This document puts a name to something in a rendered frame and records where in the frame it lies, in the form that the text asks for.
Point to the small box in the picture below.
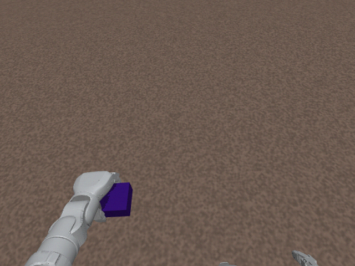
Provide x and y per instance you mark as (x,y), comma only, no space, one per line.
(117,202)

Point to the left robot arm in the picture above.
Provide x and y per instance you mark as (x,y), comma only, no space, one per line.
(66,235)

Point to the right robot hand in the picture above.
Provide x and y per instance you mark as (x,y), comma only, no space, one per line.
(303,259)

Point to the left robot hand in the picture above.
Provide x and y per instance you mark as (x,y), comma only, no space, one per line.
(97,183)

